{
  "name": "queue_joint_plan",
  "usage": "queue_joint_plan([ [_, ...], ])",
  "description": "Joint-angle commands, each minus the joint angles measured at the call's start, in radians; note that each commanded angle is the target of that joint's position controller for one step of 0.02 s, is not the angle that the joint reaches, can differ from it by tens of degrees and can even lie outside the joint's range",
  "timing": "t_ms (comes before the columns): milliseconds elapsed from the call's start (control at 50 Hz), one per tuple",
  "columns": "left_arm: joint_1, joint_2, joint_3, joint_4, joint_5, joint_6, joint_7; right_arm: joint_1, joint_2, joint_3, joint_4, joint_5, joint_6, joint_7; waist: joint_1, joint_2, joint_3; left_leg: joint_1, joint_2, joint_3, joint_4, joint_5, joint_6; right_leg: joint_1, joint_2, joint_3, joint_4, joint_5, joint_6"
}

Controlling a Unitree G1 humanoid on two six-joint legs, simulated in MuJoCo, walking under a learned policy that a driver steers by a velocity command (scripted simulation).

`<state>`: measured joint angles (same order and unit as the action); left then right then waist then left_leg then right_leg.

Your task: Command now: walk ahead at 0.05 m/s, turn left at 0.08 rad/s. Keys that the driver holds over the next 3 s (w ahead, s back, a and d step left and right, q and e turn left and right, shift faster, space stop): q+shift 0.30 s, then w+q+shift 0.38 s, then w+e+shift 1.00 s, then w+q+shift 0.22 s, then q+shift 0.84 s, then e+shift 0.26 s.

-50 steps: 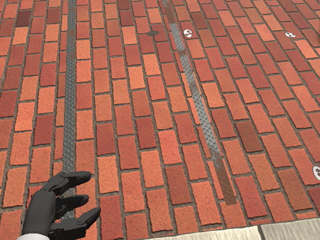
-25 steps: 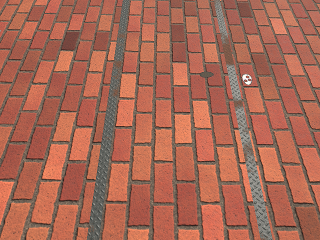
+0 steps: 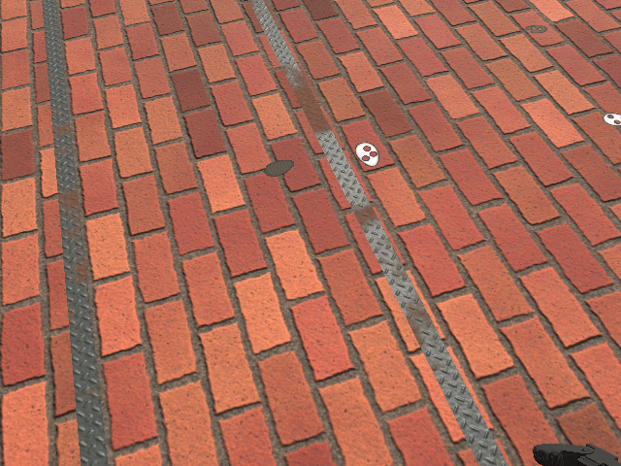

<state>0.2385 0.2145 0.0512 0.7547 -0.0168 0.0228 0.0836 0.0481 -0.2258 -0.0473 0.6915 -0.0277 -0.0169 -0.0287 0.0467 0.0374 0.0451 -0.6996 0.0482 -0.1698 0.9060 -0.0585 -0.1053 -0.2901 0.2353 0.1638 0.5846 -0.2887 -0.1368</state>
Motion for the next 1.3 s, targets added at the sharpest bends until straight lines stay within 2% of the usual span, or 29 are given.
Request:
queue_joint_plan([
  [20, 0.095, 0.105, 0.018, -0.017, 0.032, -0.007, 0.01, -0.012, -0.043, -0.013, -0.043, 0.018, -0.022, 0.019, 0.025, -0.094, -0.141, 0.248, -0.015, 0.089, -0.112, 0.082, 0.031, 0.037, -0.296, 0.085, -0.136, 0.741, 0.086],
  [80, 0.078, 0.162, 0.042, -0.029, 0.029, 0.0, 0.003, -0.057, -0.124, -0.035, -0.09, 0.043, -0.028, 0.027, 0.035, -0.102, -0.062, 0.056, -0.035, 0.079, -0.112, -0.175, 0.067, 0.215, -0.376, 0.133, -0.09, 0.838, 0.054],
  [140, 0.064, 0.158, 0.049, -0.047, 0.026, 0.025, 0.012, -0.019, -0.121, -0.031, -0.108, 0.056, -0.036, 0.057, 0.018, -0.11, -0.062, -0.051, -0.032, 0.075, -0.098, -0.295, 0.095, 0.352, -0.446, 0.163, -0.034, 0.945, -0.002],
  [220, -0.105, 0.173, 0.055, -0.117, 0.007, 0.021, -0.007, 0.159, -0.143, -0.045, -0.078, 0.045, -0.029, 0.073, -0.101, -0.094, -0.131, 0.27, -0.103, 0.135, -0.315, -0.184, 0.172, 0.233, -0.358, 0.03, 0.116, 1.109, -0.004],
  [240, -0.157, 0.182, 0.061, -0.143, 0.013, 0.004, -0.013, 0.28, -0.211, -0.069, -0.065, 0.035, -0.035, 0.064, -0.168, -0.022, -0.194, 0.517, -0.043, -0.046, -0.422, 0.17, 0.247, 0.054, -0.257, -0.027, 0.331, 0.87, 0.063],
  [260, -0.16, 0.118, 0.048, -0.19, 0.065, -0.012, -0.027, 0.295, -0.335, -0.097, -0.071, 0.019, -0.034, 0.055, -0.107, 0.273, -0.184, 0.723, 0.202, -0.485, -0.487, 0.677, 0.43, -0.328, -0.007, -0.132, 0.674, -0.187, 0.179],
  [280, -0.093, 0.132, 0.04, -0.174, 0.066, -0.028, -0.05, 0.32, -0.278, -0.082, -0.076, 0.003, -0.029, 0.045, -0.109, 0.241, -0.304, 0.823, 0.263, -0.611, -0.494, 0.699, 0.498, -0.404, -0.032, 0.034, 0.809, -0.373, 0.188],
  [300, -0.089, 0.141, 0.039, -0.162, 0.036, -0.03, -0.062, 0.252, -0.246, -0.078, -0.096, 0.018, -0.022, 0.034, -0.087, 0.14, -0.251, 0.793, 0.228, -0.504, -0.464, 0.616, 0.458, -0.447, -0.078, 0.066, 0.845, -0.318, 0.201],
  [340, -0.123, 0.144, 0.043, -0.156, 0.036, -0.032, -0.068, 0.185, -0.208, -0.072, -0.113, 0.085, 0.009, 0.022, -0.053, -0.063, -0.199, 0.689, 0.095, -0.369, -0.54, -0.021, 0.353, -0.442, -0.159, 0.022, 0.607, -0.17, 0.188],
  [400, -0.217, 0.125, 0.043, -0.17, 0.018, -0.063, -0.094, 0.216, -0.23, -0.076, -0.111, 0.069, 0.025, -0.002, -0.07, 0.044, -0.111, 0.544, 0.023, -0.393, -0.667, -0.449, 0.331, -0.305, -0.147, -0.035, 0.232, -0.098, 0.196],
  [520, -0.289, 0.128, 0.042, -0.165, -0.006, -0.13, -0.089, 0.264, -0.248, -0.078, -0.09, 0.073, 0.011, -0.016, -0.102, 0.118, -0.074, 0.45, 0.005, -0.436, -0.666, -0.477, 0.323, -0.123, -0.132, -0.031, -0.043, 0.039, 0.196],
  [600, -0.212, 0.167, 0.065, -0.143, -0.03, -0.158, -0.077, 0.2, -0.19, -0.052, -0.118, 0.078, 0.008, 0.001, -0.031, 0.103, -0.06, 0.254, -0.029, -0.424, -0.567, -0.454, 0.262, 0.208, -0.184, -0.032, -0.2, 0.144, 0.171],
  [640, 0.025, 0.252, 0.094, -0.107, -0.016, -0.156, -0.064, 0.202, -0.089, -0.016, -0.134, 0.066, -0.008, 0.019, 0.066, -0.021, -0.202, 0.01, -0.122, -0.263, -0.215, -0.558, 0.173, 0.614, -0.409, 0.148, -0.206, -0.004, 0.075],
  [660, 0.129, 0.308, 0.102, -0.084, 0.019, -0.151, -0.073, 0.215, -0.064, 0.002, -0.194, 0.091, -0.028, 0.02, 0.066, -0.257, -0.29, -0.159, -0.151, -0.111, 0.039, -0.533, 0.16, 0.717, -0.63, 0.533, -0.307, -0.375, -0.049],
  [680, 0.064, 0.281, 0.099, -0.099, 0.019, -0.151, -0.079, 0.199, -0.145, -0.012, -0.189, 0.091, -0.033, 0.018, 0.056, -0.234, -0.193, -0.251, -0.056, -0.044, 0.194, -0.433, 0.139, 0.631, -0.657, 0.588, -0.332, -0.446, -0.069],
  [720, 0.117, 0.194, 0.066, -0.076, 0.016, -0.144, -0.084, 0.19, -0.164, -0.018, -0.145, 0.046, -0.037, 0.02, 0.064, -0.121, -0.077, -0.268, -0.014, 0.02, 0.317, -0.309, 0.145, 0.519, -0.553, 0.402, -0.335, -0.329, -0.042],
  [760, 0.173, 0.172, 0.047, -0.034, 0.024, -0.137, -0.091, 0.137, -0.108, -0.002, -0.165, 0.049, -0.056, 0.031, 0.049, -0.096, 0.022, -0.271, 0.002, 0.02, 0.313, -0.262, 0.166, 0.397, -0.494, 0.308, -0.38, -0.265, -0.051],
  [820, 0.183, 0.133, 0.019, -0.008, 0.004, -0.133, -0.101, 0.04, -0.076, 0.016, -0.21, 0.05, -0.08, 0.044, 0.014, -0.132, 0.093, -0.274, 0.04, 0.089, 0.196, -0.191, 0.149, 0.275, -0.451, 0.255, -0.439, -0.148, -0.09],
  [880, 0.154, 0.168, 0.022, -0.013, -0.008, -0.124, -0.087, -0.077, -0.065, 0.033, -0.253, 0.036, -0.11, 0.066, 0.016, -0.131, 0.116, -0.067, 0.02, 0.135, -0.09, -0.05, 0.095, 0.097, -0.405, 0.154, -0.47, 0.064, -0.081],
  [960, 0.201, 0.232, 0.029, 0.011, -0.026, -0.13, -0.081, -0.063, -0.139, 0.003, -0.242, 0.063, -0.122, 0.079, -0.031, -0.179, 0.05, 0.341, -0.044, 0.151, -0.281, 0.026, 0.089, 0.039, -0.443, 0.113, -0.458, 0.254, -0.037],
  [1000, 0.225, 0.241, 0.023, 0.03, -0.006, -0.123, -0.082, 0.121, -0.217, -0.042, -0.205, 0.069, -0.113, 0.058, -0.163, -0.189, -0.093, 0.628, -0.093, 0.19, -0.304, -0.07, 0.133, 0.053, -0.393, 0.037, -0.148, 0.674, 0.022],
  [1020, 0.191, 0.24, 0.019, 0.006, 0.013, -0.127, -0.085, 0.324, -0.244, -0.06, -0.169, 0.065, -0.101, 0.04, -0.28, -0.187, -0.211, 0.935, -0.012, 0.134, -0.244, -0.096, 0.154, -0.139, -0.354, 0.032, 0.128, 0.637, 0.061],
  [1040, 0.26, 0.102, -0.015, -0.024, 0.037, -0.135, -0.082, 0.512, -0.328, -0.08, -0.132, 0.039, -0.085, 0.024, -0.278, 0.064, -0.429, 1.238, 0.249, -0.209, -0.299, -0.443, 0.214, -0.343, -0.264, -0.016, 0.529, 0.097, 0.094],
  [1060, 0.351, 0.056, -0.033, -0.051, -0.044, -0.148, -0.08, 0.519, -0.348, -0.074, -0.116, 0.019, -0.088, 0.043, -0.209, 0.383, -0.595, 1.252, 0.409, -0.728, -0.582, -0.807, 0.317, -0.452, -0.227, 0.037, 0.78, -0.187, 0.094],
  [1080, 0.248, 0.14, -0.009, -0.055, -0.081, -0.14, -0.071, 0.444, -0.255, -0.056, -0.106, 0.031, -0.085, 0.041, -0.209, 0.266, -0.364, 1.124, 0.368, -0.665, -0.65, -0.837, 0.29, -0.583, -0.281, -0.002, 0.879, -0.121, 0.099],
  [1120, 0.113, 0.133, -0.01, -0.075, -0.046, -0.124, -0.071, 0.358, -0.181, -0.038, -0.065, 0.02, -0.081, 0.038, -0.164, 0.073, -0.133, 0.853, 0.318, -0.342, -0.623, -0.465, 0.273, -0.587, -0.364, -0.059, 0.853, -0.02, 0.094],
  [1140, 0.1, 0.12, -0.004, -0.077, -0.028, -0.106, -0.076, 0.308, -0.137, -0.029, -0.051, 0.002, -0.084, 0.039, -0.117, 0.075, -0.076, 0.729, 0.279, -0.223, -0.643, -0.347, 0.271, -0.529, -0.392, -0.052, 0.807, 0.004, 0.094],
  [1180, 0.091, 0.064, -0.01, -0.089, -0.041, -0.06, -0.09, 0.218, -0.084, -0.022, -0.027, 0.013, -0.09, 0.039, -0.053, 0.115, 0.004, 0.598, 0.264, -0.048, -0.7, -0.214, 0.258, -0.484, -0.431, -0.047, 0.761, -0.032, 0.097],
  [1300, -0.038, 0.086, -0.018, -0.153, -0.011, -0.039, -0.125, 0.112, -0.181, -0.052, -0.007, 0.027, -0.108, 0.019, 0.007, -0.007, 0.114, 0.492, 0.183, 0.341, -0.827, 0.002, 0.205, -0.407, -0.42, -0.138, 0.427, 0.293, 0.089],
])
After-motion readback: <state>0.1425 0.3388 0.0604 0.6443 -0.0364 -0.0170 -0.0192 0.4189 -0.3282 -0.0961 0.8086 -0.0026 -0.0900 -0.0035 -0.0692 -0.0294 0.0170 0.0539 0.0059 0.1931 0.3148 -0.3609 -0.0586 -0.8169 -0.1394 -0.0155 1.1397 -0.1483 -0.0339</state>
